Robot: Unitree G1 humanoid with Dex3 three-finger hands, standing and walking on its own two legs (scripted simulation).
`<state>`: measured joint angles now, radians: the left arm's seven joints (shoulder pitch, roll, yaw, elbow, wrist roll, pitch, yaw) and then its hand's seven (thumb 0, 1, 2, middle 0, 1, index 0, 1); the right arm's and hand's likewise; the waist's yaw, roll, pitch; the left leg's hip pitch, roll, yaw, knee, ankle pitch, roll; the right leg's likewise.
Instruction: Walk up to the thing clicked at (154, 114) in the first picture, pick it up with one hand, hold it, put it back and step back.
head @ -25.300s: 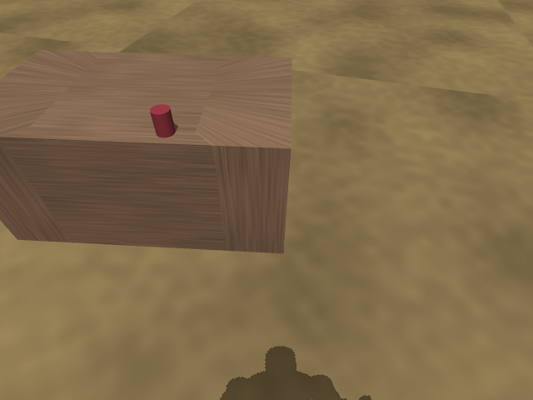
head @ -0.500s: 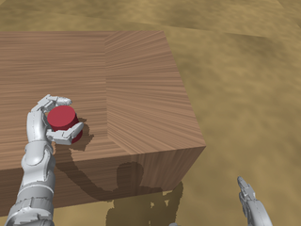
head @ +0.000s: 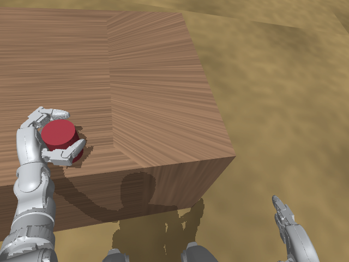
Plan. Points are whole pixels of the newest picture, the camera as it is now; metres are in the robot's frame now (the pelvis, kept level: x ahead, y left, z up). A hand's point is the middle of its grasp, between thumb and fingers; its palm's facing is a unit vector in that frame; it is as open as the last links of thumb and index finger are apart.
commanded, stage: lower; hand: left
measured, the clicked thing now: (64, 142) +0.44 +0.20 -0.01
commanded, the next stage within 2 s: loosen in 0.48 s
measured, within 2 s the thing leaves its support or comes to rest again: rests again in 0.28 s
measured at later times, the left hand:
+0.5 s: hand (64, 142) +0.44 +0.20 -0.01, palm faces +0.16 -0.99 -0.01, open 9.3 cm
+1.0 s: hand (66, 142) +0.45 +0.20 -0.02, palm faces +0.17 -0.99 +0.01, open 12.8 cm
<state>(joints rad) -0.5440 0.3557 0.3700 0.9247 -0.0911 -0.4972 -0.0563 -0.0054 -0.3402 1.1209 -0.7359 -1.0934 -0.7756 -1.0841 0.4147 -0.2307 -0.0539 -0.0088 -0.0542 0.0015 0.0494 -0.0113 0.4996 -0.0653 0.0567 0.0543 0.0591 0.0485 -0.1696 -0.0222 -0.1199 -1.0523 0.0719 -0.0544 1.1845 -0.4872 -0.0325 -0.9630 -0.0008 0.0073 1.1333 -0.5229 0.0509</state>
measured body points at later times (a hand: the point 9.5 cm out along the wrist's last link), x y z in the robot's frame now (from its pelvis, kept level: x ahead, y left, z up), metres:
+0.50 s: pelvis -0.01 +0.00 -0.02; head +0.12 +0.05 +0.41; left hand +0.43 +0.26 -0.01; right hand +0.16 -0.26 +0.00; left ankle +0.04 +0.13 -0.64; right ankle +0.01 -0.16 -0.64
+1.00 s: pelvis -0.01 +0.00 -0.03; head +0.12 +0.05 +0.40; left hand +0.43 +0.25 -0.02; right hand +0.15 -0.26 -0.01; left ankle +0.04 +0.13 -0.64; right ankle +0.01 -0.16 -0.64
